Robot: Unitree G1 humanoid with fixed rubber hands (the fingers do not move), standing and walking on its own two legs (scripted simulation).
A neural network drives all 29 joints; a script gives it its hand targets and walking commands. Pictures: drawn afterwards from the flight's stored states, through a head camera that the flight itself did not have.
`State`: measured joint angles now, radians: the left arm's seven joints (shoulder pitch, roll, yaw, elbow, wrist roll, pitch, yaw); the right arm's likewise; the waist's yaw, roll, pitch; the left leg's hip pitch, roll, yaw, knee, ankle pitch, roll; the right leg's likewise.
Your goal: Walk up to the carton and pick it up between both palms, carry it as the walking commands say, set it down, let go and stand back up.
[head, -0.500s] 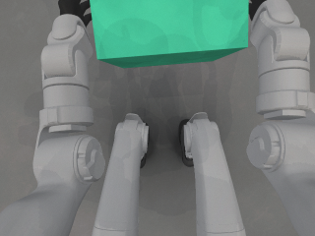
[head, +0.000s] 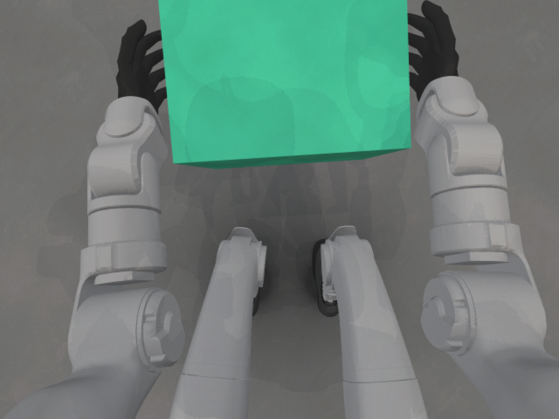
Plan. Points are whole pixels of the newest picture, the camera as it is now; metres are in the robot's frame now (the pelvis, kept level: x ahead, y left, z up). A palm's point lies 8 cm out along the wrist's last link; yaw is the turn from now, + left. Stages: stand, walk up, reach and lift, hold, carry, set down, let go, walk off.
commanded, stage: reach and lift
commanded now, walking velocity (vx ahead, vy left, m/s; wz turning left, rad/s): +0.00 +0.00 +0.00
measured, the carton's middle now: (285, 89) +0.51 +0.02 -0.14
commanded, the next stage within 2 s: none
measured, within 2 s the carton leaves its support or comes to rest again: neither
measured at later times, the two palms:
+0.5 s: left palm (103, 80) +0.46 +0.18 +0.02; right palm (485, 58) +0.48 -0.16 +0.02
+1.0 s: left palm (20, 72) +0.43 +0.18 +0.11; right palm (557, 39) +0.45 -0.15 +0.10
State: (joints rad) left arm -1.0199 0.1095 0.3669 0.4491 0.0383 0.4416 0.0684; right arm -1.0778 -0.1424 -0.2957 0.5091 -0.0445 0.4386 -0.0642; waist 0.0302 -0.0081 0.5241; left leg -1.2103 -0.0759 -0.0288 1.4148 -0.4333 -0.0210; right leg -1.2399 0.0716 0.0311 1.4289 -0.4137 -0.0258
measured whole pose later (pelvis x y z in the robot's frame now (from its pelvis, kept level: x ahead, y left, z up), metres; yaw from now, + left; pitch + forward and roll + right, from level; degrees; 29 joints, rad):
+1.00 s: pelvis +0.12 -0.01 +0.13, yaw +1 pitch +15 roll +1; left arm -0.36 -0.10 0.39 0.50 0.24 0.41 -0.02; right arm -0.39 0.07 -0.28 0.56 -0.20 0.40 -0.02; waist 0.04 0.00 -0.14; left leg -0.67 -0.05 -0.08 0.73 -0.32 -0.02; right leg -0.70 0.07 0.04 0.76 -0.32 -0.05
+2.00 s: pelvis +0.12 +0.01 +0.17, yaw -1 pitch -6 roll +0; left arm -0.28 -0.14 0.28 0.31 0.28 0.73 0.01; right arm -0.34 0.05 -0.27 0.39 -0.27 0.70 0.06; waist 0.01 0.01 -0.03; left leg -0.08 -0.05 -0.06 0.41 -0.22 0.02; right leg -0.11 0.05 0.08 0.44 -0.21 -0.02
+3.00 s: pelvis +0.13 +0.01 +0.17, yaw +0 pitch -7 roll +0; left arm -0.19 -0.12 0.22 0.20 0.25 0.74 -0.02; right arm -0.19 0.11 -0.25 0.20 -0.25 0.72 0.03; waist -0.01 0.01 -0.04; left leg -0.05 -0.05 -0.08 0.39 -0.22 0.02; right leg -0.06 0.05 0.07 0.39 -0.21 -0.02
